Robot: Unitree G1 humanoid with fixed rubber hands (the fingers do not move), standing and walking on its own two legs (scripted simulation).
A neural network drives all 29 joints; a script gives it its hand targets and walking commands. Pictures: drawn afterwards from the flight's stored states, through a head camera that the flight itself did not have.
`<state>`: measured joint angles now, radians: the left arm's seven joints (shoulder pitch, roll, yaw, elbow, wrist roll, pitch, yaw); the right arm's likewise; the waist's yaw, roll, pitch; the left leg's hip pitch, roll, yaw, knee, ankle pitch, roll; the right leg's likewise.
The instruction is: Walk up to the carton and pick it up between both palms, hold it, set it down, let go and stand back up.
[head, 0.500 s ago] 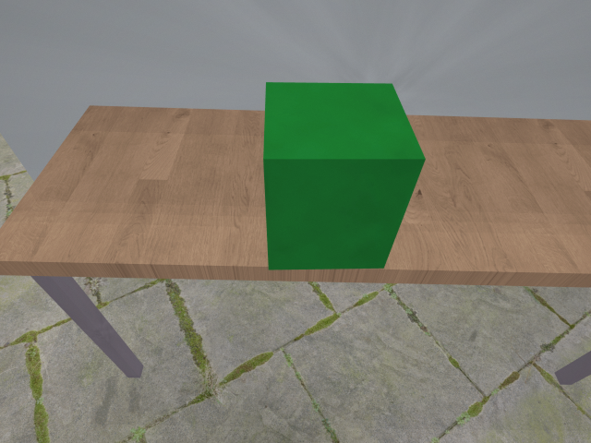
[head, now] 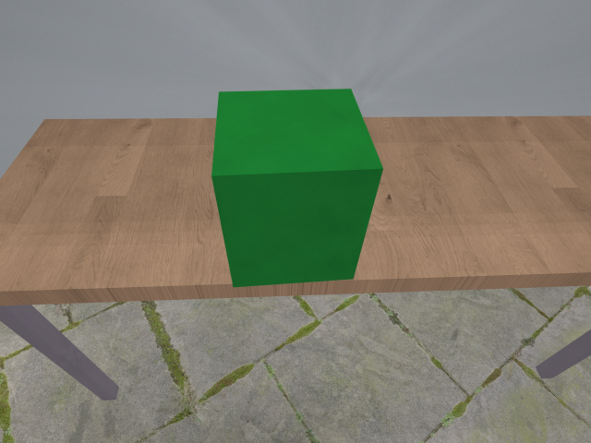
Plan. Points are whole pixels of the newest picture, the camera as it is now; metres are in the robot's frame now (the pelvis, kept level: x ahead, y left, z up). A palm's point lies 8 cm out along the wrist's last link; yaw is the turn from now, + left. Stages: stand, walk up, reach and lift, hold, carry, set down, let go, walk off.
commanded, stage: walk up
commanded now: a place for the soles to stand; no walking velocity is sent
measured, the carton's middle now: (290, 191) +0.49 +0.01 +0.07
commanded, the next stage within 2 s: stand in 1.36 s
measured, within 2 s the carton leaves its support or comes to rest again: neither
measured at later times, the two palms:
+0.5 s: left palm out of the picture +0.06 +0.21 -0.14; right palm out of the picture +0.14 -0.28 -0.13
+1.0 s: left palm out of the picture +0.07 +0.24 -0.12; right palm out of the picture +0.11 -0.27 -0.12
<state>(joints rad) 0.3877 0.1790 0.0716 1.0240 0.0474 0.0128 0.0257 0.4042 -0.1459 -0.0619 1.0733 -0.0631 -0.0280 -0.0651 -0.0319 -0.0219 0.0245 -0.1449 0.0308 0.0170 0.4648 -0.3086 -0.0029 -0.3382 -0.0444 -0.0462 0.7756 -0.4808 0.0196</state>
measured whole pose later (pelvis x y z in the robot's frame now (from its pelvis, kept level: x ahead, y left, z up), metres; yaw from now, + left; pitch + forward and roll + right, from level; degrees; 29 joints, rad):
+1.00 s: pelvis +0.04 -0.02 +0.00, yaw +5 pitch -1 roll -1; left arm 0.35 0.26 0.00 0.75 0.00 0.00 0.01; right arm 0.31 -0.25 0.01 0.85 0.00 0.00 0.00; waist 0.00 0.00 0.03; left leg -0.25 -0.01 0.01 0.53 -0.26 0.02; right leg -0.20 -0.06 -0.13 0.50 -0.27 0.01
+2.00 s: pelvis +0.05 -0.03 +0.00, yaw +9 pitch -1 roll -1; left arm 0.36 0.27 -0.01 0.80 0.00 0.01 0.01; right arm 0.33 -0.25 0.01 0.81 -0.01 0.00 -0.01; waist 0.00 0.00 0.03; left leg -0.26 -0.03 -0.07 0.55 -0.27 0.01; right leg -0.18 -0.07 -0.21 0.51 -0.31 0.00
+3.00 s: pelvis +0.07 -0.02 +0.01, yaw +1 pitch -4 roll +0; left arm 0.35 0.16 0.00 0.18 -0.04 0.19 0.06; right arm 0.30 -0.19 -0.02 0.42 0.06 -0.11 0.04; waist 0.07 -0.03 0.03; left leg -0.04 0.03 0.10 0.32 -0.21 0.00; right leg -0.02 -0.01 -0.04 0.28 -0.19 0.00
